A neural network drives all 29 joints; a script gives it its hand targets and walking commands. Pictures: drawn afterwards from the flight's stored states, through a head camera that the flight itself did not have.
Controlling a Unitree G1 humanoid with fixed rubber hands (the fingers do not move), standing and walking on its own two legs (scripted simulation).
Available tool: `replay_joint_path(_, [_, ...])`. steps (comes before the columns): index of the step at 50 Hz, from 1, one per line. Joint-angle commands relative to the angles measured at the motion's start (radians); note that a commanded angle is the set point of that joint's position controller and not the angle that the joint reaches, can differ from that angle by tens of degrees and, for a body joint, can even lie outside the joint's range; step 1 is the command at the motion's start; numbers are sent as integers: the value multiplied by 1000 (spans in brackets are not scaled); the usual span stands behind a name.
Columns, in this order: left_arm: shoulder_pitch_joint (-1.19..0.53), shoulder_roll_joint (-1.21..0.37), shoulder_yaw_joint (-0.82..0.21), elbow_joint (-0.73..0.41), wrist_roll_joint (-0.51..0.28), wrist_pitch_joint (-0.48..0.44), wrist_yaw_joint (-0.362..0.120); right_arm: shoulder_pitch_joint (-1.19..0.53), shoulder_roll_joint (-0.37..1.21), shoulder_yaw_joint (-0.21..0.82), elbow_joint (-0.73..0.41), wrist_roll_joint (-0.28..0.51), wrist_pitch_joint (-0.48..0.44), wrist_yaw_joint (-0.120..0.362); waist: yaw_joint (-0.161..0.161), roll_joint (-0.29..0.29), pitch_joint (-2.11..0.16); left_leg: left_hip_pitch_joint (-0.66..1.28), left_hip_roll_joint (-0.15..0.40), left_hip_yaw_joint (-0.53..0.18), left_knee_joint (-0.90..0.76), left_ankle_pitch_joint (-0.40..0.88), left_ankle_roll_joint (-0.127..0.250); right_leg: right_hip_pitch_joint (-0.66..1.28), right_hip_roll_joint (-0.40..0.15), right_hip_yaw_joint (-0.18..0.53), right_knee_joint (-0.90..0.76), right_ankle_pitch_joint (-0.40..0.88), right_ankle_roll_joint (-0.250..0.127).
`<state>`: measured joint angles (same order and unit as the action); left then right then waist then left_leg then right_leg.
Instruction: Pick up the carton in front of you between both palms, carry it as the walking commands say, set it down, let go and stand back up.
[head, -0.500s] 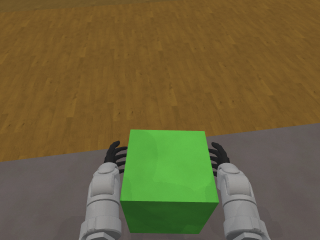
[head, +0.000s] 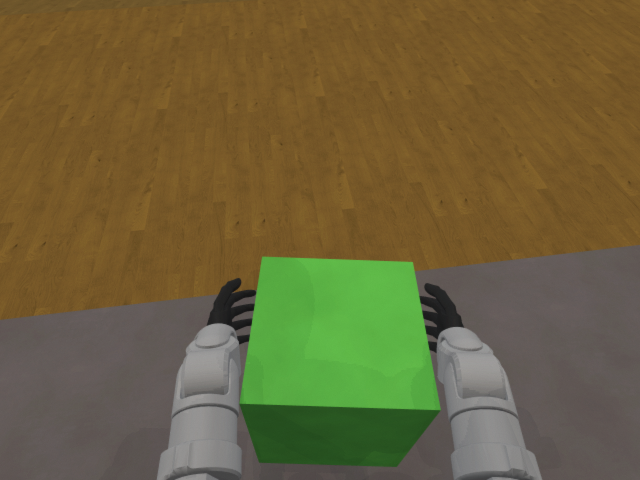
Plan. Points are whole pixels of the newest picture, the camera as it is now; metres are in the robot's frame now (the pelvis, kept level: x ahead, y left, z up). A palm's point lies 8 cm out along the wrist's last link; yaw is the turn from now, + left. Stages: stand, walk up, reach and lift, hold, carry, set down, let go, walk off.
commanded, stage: reach and lift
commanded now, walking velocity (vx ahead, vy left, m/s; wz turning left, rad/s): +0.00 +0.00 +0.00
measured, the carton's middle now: (332, 366) +0.29 +0.00 -0.05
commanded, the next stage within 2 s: hold in 0.34 s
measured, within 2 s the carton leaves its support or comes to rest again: neither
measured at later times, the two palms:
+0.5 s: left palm (216, 334) +0.29 +0.15 +0.05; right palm (453, 337) +0.28 -0.15 +0.04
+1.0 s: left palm (215, 336) +0.29 +0.15 +0.06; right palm (454, 336) +0.28 -0.15 +0.05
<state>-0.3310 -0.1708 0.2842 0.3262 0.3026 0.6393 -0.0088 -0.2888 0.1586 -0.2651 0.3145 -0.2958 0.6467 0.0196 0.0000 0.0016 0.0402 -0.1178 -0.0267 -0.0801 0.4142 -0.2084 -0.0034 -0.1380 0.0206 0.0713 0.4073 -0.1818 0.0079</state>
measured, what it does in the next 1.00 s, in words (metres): stands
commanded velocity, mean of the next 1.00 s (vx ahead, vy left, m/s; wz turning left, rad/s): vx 0.00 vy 0.00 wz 0.00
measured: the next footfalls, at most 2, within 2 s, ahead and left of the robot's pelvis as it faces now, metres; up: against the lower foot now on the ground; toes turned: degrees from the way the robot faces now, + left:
right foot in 1.60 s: +0.19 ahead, -0.10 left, +0.00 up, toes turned -8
left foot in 1.90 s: +0.41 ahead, +0.16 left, +0.00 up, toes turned +17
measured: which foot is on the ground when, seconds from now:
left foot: down 0.00-1.00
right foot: down 0.00-1.00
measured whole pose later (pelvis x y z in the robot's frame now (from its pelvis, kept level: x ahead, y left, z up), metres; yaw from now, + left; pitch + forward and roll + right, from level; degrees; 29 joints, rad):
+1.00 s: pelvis -0.01 +0.00 +0.00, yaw +0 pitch -9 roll +0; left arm -0.33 -0.17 0.28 0.27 0.31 0.74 -0.03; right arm -0.30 0.16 -0.25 0.26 -0.30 0.76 0.02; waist 0.00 0.01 0.06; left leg -0.03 -0.02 -0.09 0.38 -0.19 -0.01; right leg -0.05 0.02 0.07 0.37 -0.16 0.00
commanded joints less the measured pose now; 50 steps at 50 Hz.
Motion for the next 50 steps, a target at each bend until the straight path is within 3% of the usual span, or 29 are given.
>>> replay_joint_path(1, [-361, -945, -536, 9, -233, -8, -235, -435, 913, 548, -46, 226, -13, 224, -3, 5, -301, 44, -70, 8, -70, 199, -6, 166, 77, -13, -47, 196, 3])
replay_joint_path(3, [-402, -915, -500, 34, -239, -23, -242, -448, 936, 536, -44, 232, -14, 216, -1, -28, -277, 12, -78, 14, -77, 188, 13, 156, 64, 4, -54, 258, 10])
replay_joint_path(4, [-433, -910, -507, -9, -217, -21, -242, -433, 925, 514, -4, 202, -11, 215, -7, 11, -258, 8, -84, 18, -66, 143, -3, 156, 55, 4, -63, 188, -6])
replay_joint_path(5, [-420, -913, -513, 15, -224, -12, -243, -468, 886, 500, -28, 193, -11, 219, -24, -40, -217, 23, -74, 20, -95, 103, 2, 107, 87, -24, -53, 130, 3])
replay_joint_path(6, [-491, -925, -517, 18, -226, -12, -244, -489, 871, 490, -8, 198, -10, 220, -39, 17, -213, 9, -71, 18, -73, 88, -8, 140, 66, -11, -67, 92, -17])
replay_joint_path(7, [-522, -893, -515, -14, -215, -16, -246, -510, 944, 488, 9, 205, -15, 223, -10, -25, -241, 1, -62, 6, -86, 90, 8, 151, 75, -8, -48, 132, -4])
replay_joint_path(8, [-509, -922, -542, -12, -239, -14, -248, -510, 948, 515, -33, 225, -13, 227, -29, 11, -248, 46, -64, 6, -81, 124, 9, 88, 76, -7, -51, 131, 0])
replay_joint_path(9, [-519, -927, -503, 1, -245, -16, -247, -574, 934, 546, -55, 244, -12, 228, 24, 6, -279, 29, -70, 5, -66, 144, 6, 138, 73, -14, -38, 156, 2])
replay_joint_path(11, [-433, -927, -539, 3, -251, 6, -242, -461, 934, 549, -46, 238, 5, 225, -29, -37, -334, 86, -78, 7, -74, 185, -5, 155, 77, -10, -53, 184, 12])
replay_joint_path(13, [-380, -939, -531, -22, -226, 14, -231, -485, 899, 567, -91, 243, 8, 216, 21, 8, -298, 55, -69, -6, -63, 248, -8, 181, 79, -13, -45, 204, 3])
replay_joint_path(17, [-430, -902, -567, -85, -256, 16, -230, -414, 922, 541, -60, 240, 12, 216, -12, -1, -277, 75, -66, -3, -75, 236, -6, 178, 78, -8, -55, 228, 1])
replay_joint_path(19, [-360, -916, -557, -78, -253, 29, -228, -475, 911, 615, -166, 272, 16, 215, 25, 10, -310, 112, -79, 15, -87, 283, -8, 168, 78, -9, -65, 266, 19])
replay_joint_path(21, [-351, -921, -609, -132, -287, 49, -228, -382, 901, 616, -147, 267, 46, 208, -16, 8, -320, 133, -77, -3, -106, 298, -15, 190, 82, 0, -93, 276, 7])
replay_joint_path(25, [-351, -855, -582, -169, -275, 77, -237, -387, 903, 591, -165, 280, 79, 205, 14, 1, -218, 79, -78, 13, -121, 170, -5, 198, 70, -6, -114, 164, 8])
replay_joint_path(29, [-384, -872, -591, -127, -258, 88, -227, -450, 882, 571, -147, 268, 81, 213, 3, 27, -174, 68, -69, 12, -134, 102, -4, 142, 83, -14, -102, 91, 0])
replay_joint_path(30, [-414, -864, -629, -212, -302, 85, -230, -395, 902, 566, -157, 276, 86, 210, -28, 15, -189, 46, -54, -2, -141, 78, 2, 164, 73, -13, -101, 96, -1])
replay_joint_path(33, [-399, -847, -520, -51, -246, 87, -246, -481, 905, 554, -108, 254, 91, 220, 12, -28, -158, 21, -68, 17, -136, -24, 13, 127, 64, -23, -115, -16, 10])
replay_joint_path(34, [-434, -902, -552, -16, -258, 87, -248, -566, 877, 588, -172, 267, 79, 222, -23, 6, -160, 4, -66, 18, -133, -55, 10, 167, 74, -27, -93, -11, 6])
replay_joint_path(35, [-469, -903, -560, -83, -262, 71, -250, -540, 912, 597, -140, 280, 78, 228, 19, 11, -171, 3, -74, 39, -117, -30, 7, 157, 63, -23, -101, -24, 9])
replay_joint_path(36, [-509, -871, -546, -125, -261, 59, -254, -536, 960, 567, -97, 265, 80, 229, 5, -39, -215, 33, -63, 13, -119, -2, 29, 138, 67, -18, -100, 6, 10])
replay_joint_path(38, [-463, -903, -541, -35, -269, 74, -256, -523, 927, 564, -104, 259, 85, 223, -4, -19, -199, 11, -53, 8, -125, -9, 21, 163, 64, -13, -88, 14, 3])
replay_joint_path(39, [-504, -881, -561, -140, -257, 61, -259, -530, 939, 573, -107, 267, 83, 229, 23, 15, -205, 15, -65, 29, -118, -6, 18, 153, 60, -16, -92, 3, 12])
replay_joint_path(40, [-534, -886, -556, -74, -255, 78, -258, -504, 953, 543, -67, 252, 84, 224, -18, -8, -204, 4, -62, 18, -117, -53, 14, 163, 56, 3, -92, -12, 3])
replay_joint_path(41, [-486, -893, -527, -30, -227, 82, -253, -565, 911, 525, -72, 255, 83, 228, 13, 22, -176, 19, -49, 11, -124, -38, 23, 121, 61, -12, -75, -23, 4])
replay_joint_path(44, [-475, -892, -540, -72, -251, 73, -261, -473, 940, 539, -91, 242, 81, 224, -15, 6, -213, 41, -63, 25, -110, 23, 6, 147, 58, -3, -108, 24, 0])
replay_joint_path(46, [-486, -867, -563, -119, -248, 73, -255, -499, 958, 566, -80, 266, 81, 222, 27, -10, -204, 9, -66, 22, -110, 20, 9, 198, 55, 0, -104, 46, 7])
replay_joint_path(48, [-396, -881, -501, 0, -245, 93, -252, -464, 890, 515, -76, 232, 95, 216, -9, -47, -152, 23, -61, 14, -139, -30, 14, 174, 71, -20, -111, -13, 6])
replay_joint_path(49, [-444, -903, -526, -58, -242, 82, -253, -494, 900, 551, -97, 238, 93, 214, 8, -16, -164, 30, -62, 16, -117, 12, 12, 177, 52, -10, -113, 16, 3])
replay_joint_path(50, [-476, -897, -536, -41, -261, 79, -258, -502, 885, 526, -79, 231, 89, 214, -37, -13, -187, 55, -57, 15, -113, 52, 10, 154, 64, -7, -106, 60, 0])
